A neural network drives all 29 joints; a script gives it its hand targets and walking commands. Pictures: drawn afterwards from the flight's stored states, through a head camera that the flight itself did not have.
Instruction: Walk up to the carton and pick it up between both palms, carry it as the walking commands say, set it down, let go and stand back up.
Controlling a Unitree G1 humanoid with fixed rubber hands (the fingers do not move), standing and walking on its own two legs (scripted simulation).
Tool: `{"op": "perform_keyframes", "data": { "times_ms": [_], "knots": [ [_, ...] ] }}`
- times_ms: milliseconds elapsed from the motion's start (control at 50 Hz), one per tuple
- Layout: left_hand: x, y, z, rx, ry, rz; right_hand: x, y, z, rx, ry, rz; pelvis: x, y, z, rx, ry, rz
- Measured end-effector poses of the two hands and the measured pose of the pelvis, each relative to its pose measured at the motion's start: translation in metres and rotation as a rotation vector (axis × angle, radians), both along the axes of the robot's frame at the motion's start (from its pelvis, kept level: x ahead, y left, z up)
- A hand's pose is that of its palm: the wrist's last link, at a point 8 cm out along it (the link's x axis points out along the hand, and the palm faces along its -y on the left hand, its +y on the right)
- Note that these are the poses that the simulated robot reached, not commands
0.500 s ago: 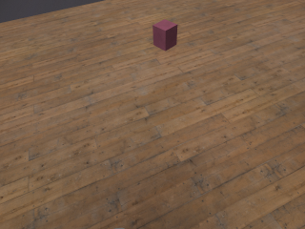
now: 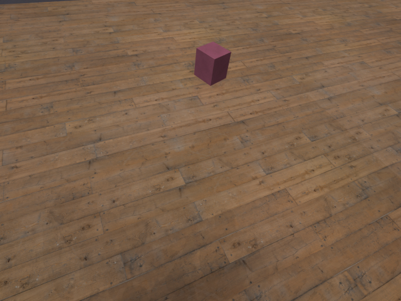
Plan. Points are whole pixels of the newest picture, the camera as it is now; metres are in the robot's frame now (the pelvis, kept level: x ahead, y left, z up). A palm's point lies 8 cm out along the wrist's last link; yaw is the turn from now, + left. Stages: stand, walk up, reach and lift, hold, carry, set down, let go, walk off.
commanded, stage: walk up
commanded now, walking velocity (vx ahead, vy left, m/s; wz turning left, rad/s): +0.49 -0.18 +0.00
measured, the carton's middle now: (211, 63) +1.99 -0.13 -0.65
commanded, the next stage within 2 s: none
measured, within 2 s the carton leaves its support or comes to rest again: neither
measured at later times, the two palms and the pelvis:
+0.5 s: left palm (137, 220) +0.33 +0.15 -0.12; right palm (335, 280) +0.21 -0.34 -0.15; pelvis +0.24 -0.09 +0.00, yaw +1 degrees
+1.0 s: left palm (127, 189) +0.43 +0.20 -0.15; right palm (281, 147) +0.61 -0.27 -0.12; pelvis +0.49 -0.03 -0.01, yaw +0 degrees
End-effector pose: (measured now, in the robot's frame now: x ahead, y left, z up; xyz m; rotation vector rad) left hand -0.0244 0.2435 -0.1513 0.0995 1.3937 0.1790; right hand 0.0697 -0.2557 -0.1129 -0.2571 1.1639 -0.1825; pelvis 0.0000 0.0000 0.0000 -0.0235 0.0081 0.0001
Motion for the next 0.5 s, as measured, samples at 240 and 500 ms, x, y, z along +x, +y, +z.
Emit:
{"op": "perform_keyframes", "data": {
  "times_ms": [240,500],
  "knots": [
    [0.246,-0.038,0.027,-0.057,-0.273,-0.168,-0.068,-0.004,0.014,0.036,0.327,-0.219,0.105,-0.025,0.015,-0.008,-0.012,0.013],
    [0.35,-0.09,0.034,0.09,-0.266,-0.109,0.145,-0.08,-0.037,0.116,0.222,-0.101,0.24,-0.092,-0.003,0.047,0.0,0.019]
  ]
}}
